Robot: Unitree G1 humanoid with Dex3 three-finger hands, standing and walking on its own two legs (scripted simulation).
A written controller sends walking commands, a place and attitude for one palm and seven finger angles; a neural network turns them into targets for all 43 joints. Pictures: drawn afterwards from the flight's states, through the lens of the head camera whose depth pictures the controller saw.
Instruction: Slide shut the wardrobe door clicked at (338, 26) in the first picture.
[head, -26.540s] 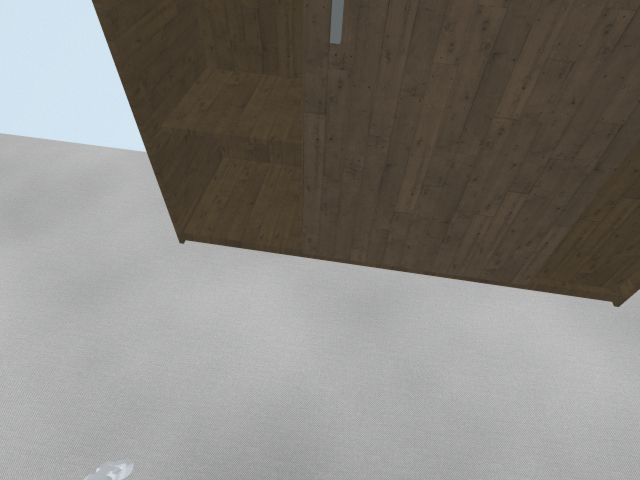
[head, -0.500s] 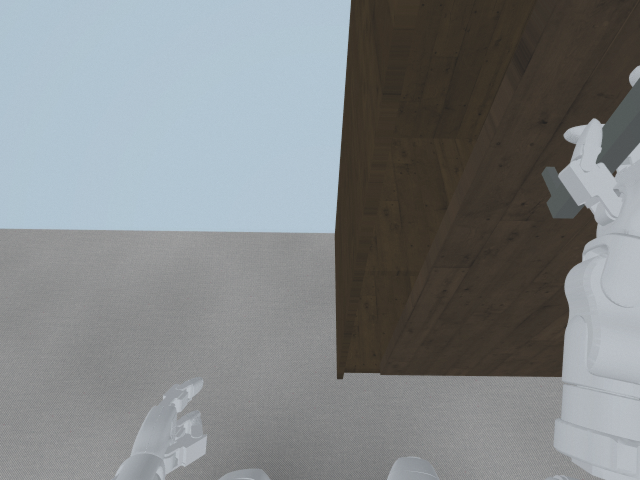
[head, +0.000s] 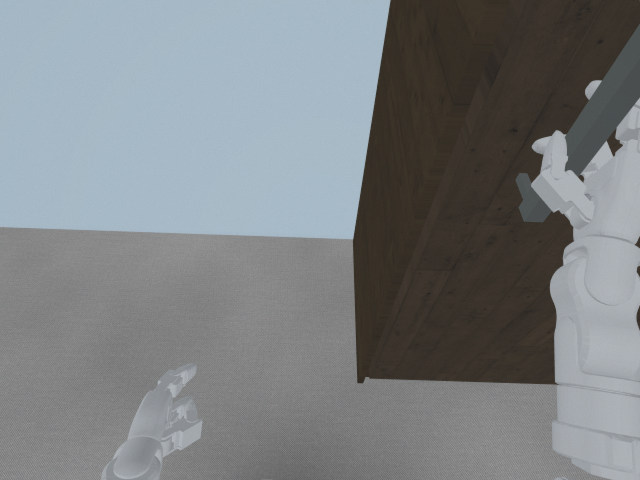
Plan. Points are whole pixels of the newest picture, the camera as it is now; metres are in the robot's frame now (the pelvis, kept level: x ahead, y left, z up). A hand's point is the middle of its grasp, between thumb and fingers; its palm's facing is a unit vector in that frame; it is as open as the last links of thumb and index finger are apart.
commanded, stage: step sideways, sliding the door along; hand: right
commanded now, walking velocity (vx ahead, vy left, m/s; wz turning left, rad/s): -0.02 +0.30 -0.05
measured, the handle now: (579, 120) +0.42 -0.24 +0.24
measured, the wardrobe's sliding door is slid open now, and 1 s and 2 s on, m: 0.01 0.00 0.00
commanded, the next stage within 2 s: stop walking and hold the door there in 1.54 s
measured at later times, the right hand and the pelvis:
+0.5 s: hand (542, 172) +0.37 -0.20 +0.21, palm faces +0.33 +0.94 -0.05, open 7.4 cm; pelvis -0.01 +0.00 +0.00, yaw +0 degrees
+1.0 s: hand (547, 173) +0.37 -0.21 +0.21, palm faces +0.28 +0.96 -0.08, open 7.4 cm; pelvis -0.01 -0.01 +0.00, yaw +0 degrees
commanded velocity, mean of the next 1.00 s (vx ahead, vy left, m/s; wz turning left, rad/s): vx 0.00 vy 0.30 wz -0.04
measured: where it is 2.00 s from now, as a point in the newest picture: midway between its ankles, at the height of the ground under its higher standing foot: outside the picture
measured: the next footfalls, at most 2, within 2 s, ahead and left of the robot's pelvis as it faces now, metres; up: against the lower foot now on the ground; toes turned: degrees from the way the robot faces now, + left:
none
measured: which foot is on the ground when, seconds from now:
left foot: down 0.00-1.00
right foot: down 0.00-1.00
